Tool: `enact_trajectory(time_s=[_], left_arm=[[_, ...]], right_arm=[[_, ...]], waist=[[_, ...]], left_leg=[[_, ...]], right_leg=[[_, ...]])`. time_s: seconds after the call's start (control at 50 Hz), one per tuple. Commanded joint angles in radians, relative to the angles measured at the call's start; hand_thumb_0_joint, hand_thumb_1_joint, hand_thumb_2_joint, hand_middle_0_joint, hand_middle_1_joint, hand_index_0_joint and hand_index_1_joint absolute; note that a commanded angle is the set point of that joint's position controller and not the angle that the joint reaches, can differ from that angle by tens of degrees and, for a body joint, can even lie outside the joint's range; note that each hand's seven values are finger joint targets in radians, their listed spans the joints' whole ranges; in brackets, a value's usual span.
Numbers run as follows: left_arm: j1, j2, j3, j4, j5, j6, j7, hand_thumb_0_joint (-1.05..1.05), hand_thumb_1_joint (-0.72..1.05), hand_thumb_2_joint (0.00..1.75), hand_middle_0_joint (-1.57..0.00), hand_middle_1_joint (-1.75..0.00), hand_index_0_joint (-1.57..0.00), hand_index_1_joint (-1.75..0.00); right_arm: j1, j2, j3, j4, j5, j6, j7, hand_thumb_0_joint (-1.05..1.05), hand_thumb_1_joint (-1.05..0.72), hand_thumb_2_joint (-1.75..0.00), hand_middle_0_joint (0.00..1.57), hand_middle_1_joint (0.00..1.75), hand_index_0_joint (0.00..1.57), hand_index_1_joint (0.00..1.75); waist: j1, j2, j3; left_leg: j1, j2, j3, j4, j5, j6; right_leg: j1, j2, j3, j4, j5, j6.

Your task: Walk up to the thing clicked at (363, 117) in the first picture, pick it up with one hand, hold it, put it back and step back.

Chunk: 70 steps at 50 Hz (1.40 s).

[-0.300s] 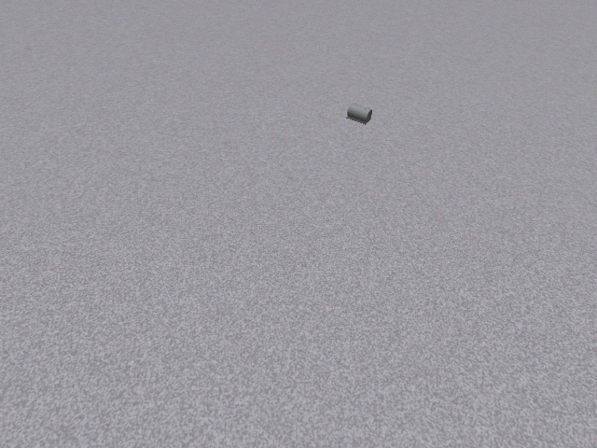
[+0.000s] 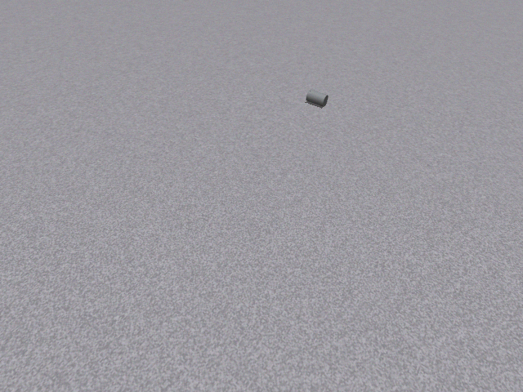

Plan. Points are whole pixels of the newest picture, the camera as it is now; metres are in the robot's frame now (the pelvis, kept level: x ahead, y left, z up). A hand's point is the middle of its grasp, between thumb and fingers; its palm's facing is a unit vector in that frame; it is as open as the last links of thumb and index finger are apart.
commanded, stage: stand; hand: left
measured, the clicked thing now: (317, 98) +2.11 -0.43 -0.74
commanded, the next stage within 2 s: walk up in 0.82 s
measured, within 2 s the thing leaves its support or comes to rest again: neither
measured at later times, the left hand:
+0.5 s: hand out of the picture +0.08 +0.25 -0.16, palm faces -0.02 -0.94 -0.34, open 7.4 cm
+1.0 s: hand out of the picture +0.11 +0.29 -0.16, palm faces -0.18 -0.91 -0.36, open 7.4 cm
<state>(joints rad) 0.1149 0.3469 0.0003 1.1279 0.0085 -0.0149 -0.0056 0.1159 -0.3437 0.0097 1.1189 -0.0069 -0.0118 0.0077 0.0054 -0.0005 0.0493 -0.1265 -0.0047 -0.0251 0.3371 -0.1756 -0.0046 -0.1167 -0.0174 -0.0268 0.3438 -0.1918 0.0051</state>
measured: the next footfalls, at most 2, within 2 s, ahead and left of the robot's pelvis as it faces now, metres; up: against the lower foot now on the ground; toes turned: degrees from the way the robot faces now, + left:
right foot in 1.32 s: +0.27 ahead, -0.22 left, +0.00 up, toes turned -36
left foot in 1.72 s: +0.70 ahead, +0.01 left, +0.00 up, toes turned -44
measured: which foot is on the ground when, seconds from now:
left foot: down 0.00-1.00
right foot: down 0.00-1.00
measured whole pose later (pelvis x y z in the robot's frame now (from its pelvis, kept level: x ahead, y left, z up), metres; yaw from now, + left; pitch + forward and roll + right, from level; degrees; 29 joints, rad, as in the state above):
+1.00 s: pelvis +0.03 +0.02 -0.01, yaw -9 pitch +2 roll -1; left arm 0.25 0.39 0.06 1.05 0.02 0.00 -0.07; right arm 0.11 -0.45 -0.08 0.93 -0.03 -0.05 0.10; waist -0.01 0.05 -0.02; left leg -0.21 -0.01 -0.03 0.52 -0.40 0.06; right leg -0.28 0.03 0.14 0.53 -0.30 0.03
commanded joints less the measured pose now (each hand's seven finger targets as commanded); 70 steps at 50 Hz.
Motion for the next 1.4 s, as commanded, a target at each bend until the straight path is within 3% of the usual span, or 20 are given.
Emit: enact_trajectory(time_s=[0.0,0.78,0.8,0.84,0.88,0.92,0.94,0.96,0.98,1.02,1.08,1.1,1.18,1.22,1.26,1.3,1.32,1.34,1.36,1.38], left_arm=[[-0.042,0.204,0.036,-0.057,-0.001,-0.018,0.013,0.00,0.90,0.90,-0.20,-0.30,-0.20,-0.30],[-0.037,0.209,0.038,-0.064,-0.001,-0.021,0.016,0.00,0.90,0.90,-0.20,-0.30,-0.20,-0.30],[0.091,0.385,0.113,-0.138,0.005,-0.024,-0.027,0.00,0.90,0.90,-0.20,-0.30,-0.20,-0.30],[0.003,0.370,0.112,-0.163,0.005,-0.030,-0.045,0.00,0.90,0.90,-0.20,-0.30,-0.20,-0.30],[-0.085,0.360,0.129,-0.207,0.005,-0.038,-0.045,0.00,0.90,0.90,-0.20,-0.30,-0.20,-0.30],[-0.122,0.356,0.127,-0.239,0.006,-0.041,-0.043,0.00,0.90,0.90,-0.20,-0.30,-0.20,-0.30],[-0.154,0.345,0.123,-0.263,0.008,-0.041,-0.044,0.00,0.90,0.90,-0.20,-0.30,-0.20,-0.30],[-0.220,0.283,0.104,-0.295,0.010,-0.036,-0.049,0.00,0.90,0.90,-0.20,-0.30,-0.20,-0.30],[-0.245,0.180,0.080,-0.317,0.006,-0.041,-0.046,0.00,0.90,0.90,-0.20,-0.30,-0.20,-0.30],[-0.124,0.274,0.085,-0.310,0.012,-0.043,-0.042,0.00,0.90,0.90,-0.20,-0.30,-0.20,-0.30],[-0.080,0.317,0.094,-0.220,-0.019,-0.046,-0.071,0.00,0.90,0.90,-0.20,-0.30,-0.20,-0.30],[-0.034,0.317,0.093,-0.207,-0.024,-0.042,-0.080,0.00,0.90,0.90,-0.20,-0.30,-0.20,-0.30],[-0.184,0.274,0.070,-0.264,-0.021,-0.047,-0.084,0.00,0.90,0.90,-0.20,-0.30,-0.20,-0.30],[-0.216,0.261,0.070,-0.271,-0.023,-0.050,-0.081,0.00,0.90,0.90,-0.20,-0.30,-0.20,-0.30],[-0.107,0.280,0.081,-0.235,-0.027,-0.048,-0.067,0.00,0.90,0.90,-0.20,-0.30,-0.20,-0.30],[0.174,0.324,0.109,-0.163,-0.027,-0.042,-0.044,0.00,0.90,0.90,-0.20,-0.30,-0.20,-0.30],[0.379,0.380,0.144,-0.116,-0.014,-0.041,-0.024,0.00,0.90,0.90,-0.20,-0.30,-0.20,-0.30],[0.484,0.493,0.182,-0.104,-0.010,-0.033,-0.004,0.00,0.90,0.90,-0.20,-0.30,-0.20,-0.30],[0.448,0.522,0.184,-0.135,-0.015,-0.029,0.013,0.00,0.90,0.90,-0.20,-0.30,-0.20,-0.30],[0.337,0.526,0.187,-0.184,0.000,-0.032,0.031,0.00,0.90,0.90,-0.20,-0.30,-0.20,-0.30]], right_arm=[[-0.038,-0.209,-0.038,-0.055,0.001,-0.023,-0.018,0.00,-0.90,-0.90,0.20,0.30,0.20,0.30],[-0.034,-0.217,-0.039,-0.054,0.000,-0.020,-0.020,0.00,-0.90,-0.90,0.20,0.30,0.20,0.30],[-0.090,-0.383,-0.142,-0.204,-0.028,-0.055,0.034,0.00,-0.90,-0.90,0.20,0.30,0.20,0.30],[-0.082,-0.320,-0.131,-0.202,-0.039,-0.055,0.062,0.00,-0.90,-0.90,0.20,0.30,0.20,0.30],[-0.052,-0.267,-0.126,-0.239,-0.034,-0.055,0.079,0.00,-0.90,-0.90,0.20,0.30,0.20,0.30],[0.006,-0.264,-0.134,-0.251,-0.027,-0.052,0.088,0.00,-0.90,-0.90,0.20,0.30,0.20,0.30],[0.091,-0.269,-0.139,-0.241,-0.017,-0.054,0.085,0.00,-0.90,-0.90,0.20,0.30,0.20,0.30],[0.208,-0.317,-0.160,-0.211,-0.022,-0.061,0.074,0.00,-0.90,-0.90,0.20,0.30,0.20,0.30],[0.228,-0.403,-0.189,-0.207,-0.031,-0.061,0.056,0.00,-0.90,-0.90,0.20,0.30,0.20,0.30],[-0.027,-0.409,-0.182,-0.297,-0.019,-0.069,0.056,0.00,-0.90,-0.90,0.20,0.30,0.20,0.30],[-0.058,-0.328,-0.162,-0.283,-0.039,-0.084,0.057,0.00,-0.90,-0.90,0.20,0.30,0.20,0.30],[-0.071,-0.324,-0.161,-0.290,-0.033,-0.093,0.062,0.00,-0.90,-0.90,0.20,0.30,0.20,0.30],[0.029,-0.350,-0.163,-0.267,-0.018,-0.085,0.089,0.00,-0.90,-0.90,0.20,0.30,0.20,0.30],[0.032,-0.353,-0.159,-0.280,-0.020,-0.076,0.095,0.00,-0.90,-0.90,0.20,0.30,0.20,0.30],[0.010,-0.360,-0.158,-0.308,-0.017,-0.069,0.091,0.00,-0.90,-0.90,0.20,0.30,0.20,0.30],[-0.034,-0.364,-0.162,-0.351,-0.022,-0.065,0.081,0.00,-0.90,-0.90,0.20,0.30,0.20,0.30],[0.016,-0.331,-0.147,-0.362,-0.023,-0.069,0.078,0.00,-0.90,-0.90,0.20,0.30,0.20,0.30],[0.028,-0.312,-0.134,-0.398,0.002,-0.074,0.081,0.00,-0.90,-0.90,0.20,0.30,0.20,0.30],[-0.004,-0.349,-0.126,-0.424,0.008,-0.075,0.088,0.00,-0.90,-0.90,0.20,0.30,0.20,0.30],[-0.083,-0.376,-0.123,-0.434,0.006,-0.072,0.087,0.00,-0.90,-0.90,0.20,0.30,0.20,0.30]], waist=[[-0.003,0.001,-0.070],[-0.003,-0.003,-0.095],[0.002,0.068,-0.151],[-0.045,-0.033,-0.032],[-0.070,-0.121,0.007],[-0.111,-0.193,-0.005],[-0.163,-0.174,-0.043],[-0.243,-0.026,-0.081],[-0.251,0.303,-0.107],[-0.091,0.177,-0.084],[-0.052,0.127,-0.037],[-0.037,0.130,-0.030],[-0.111,0.115,0.018],[-0.105,0.117,0.044],[-0.042,0.116,0.001],[0.107,0.068,-0.120],[0.192,-0.037,-0.227],[0.231,-0.238,-0.293],[0.206,-0.302,-0.330],[0.187,-0.232,-0.300]], left_leg=[[-0.004,0.124,-0.090,-0.053,0.121,0.028],[0.032,0.129,-0.083,-0.044,0.189,0.028],[0.094,0.101,0.013,0.179,-0.388,0.065],[0.013,0.031,0.003,0.297,-0.436,0.075],[-0.110,0.036,-0.057,0.365,-0.291,0.073],[-0.024,0.034,-0.075,0.303,-0.247,0.076],[0.149,0.037,-0.066,0.155,-0.241,0.085],[0.495,0.103,-0.140,-0.104,-0.402,0.110],[0.569,0.398,-0.502,-0.219,-0.575,0.156],[0.334,0.501,-0.463,-0.257,-0.443,0.229],[0.243,0.315,-0.149,-0.215,-0.339,0.162],[0.254,0.281,-0.077,-0.187,-0.292,0.148],[0.233,0.217,0.076,-0.169,-0.124,0.108],[0.140,0.205,0.140,-0.129,-0.040,0.086],[0.026,0.188,0.215,0.018,0.210,0.059],[-0.150,0.138,0.256,0.388,0.491,0.030],[-0.321,0.092,0.221,0.671,0.400,0.015],[-0.642,-0.032,0.146,0.979,0.058,-0.039],[-0.833,-0.049,-0.041,1.044,-0.373,-0.052],[-0.865,0.055,-0.192,1.119,-0.414,-0.038]], right_leg=[[0.023,-0.113,0.090,-0.058,0.104,-0.032],[0.050,-0.124,0.095,-0.064,0.185,-0.031],[-0.154,-0.148,0.314,-0.056,-0.349,-0.107],[-0.350,-0.203,0.465,-0.151,-0.576,-0.135],[-0.349,-0.242,0.561,-0.141,-0.532,-0.166],[-0.405,-0.197,0.505,-0.138,-0.411,-0.132],[-0.502,-0.140,0.397,-0.062,-0.343,-0.099],[-0.790,0.006,0.196,0.102,-0.331,-0.009],[-0.967,0.114,0.041,0.503,-0.386,-0.024],[-0.809,-0.081,0.052,0.647,-0.268,-0.018],[-0.649,-0.142,0.060,0.566,-0.150,-0.008],[-0.630,-0.138,0.021,0.552,-0.119,-0.014],[-0.569,-0.102,-0.094,0.357,0.022,-0.020],[-0.454,-0.077,-0.160,0.291,0.078,-0.029],[-0.214,-0.029,-0.223,0.280,0.069,-0.053],[0.168,0.022,-0.272,0.285,0.020,-0.092],[0.434,0.006,-0.170,0.283,-0.103,-0.116],[0.647,-0.267,0.433,0.173,-0.230,-0.286],[0.707,-0.430,0.858,0.031,-0.355,-0.406],[0.597,-0.480,0.931,-0.034,-0.526,-0.426]])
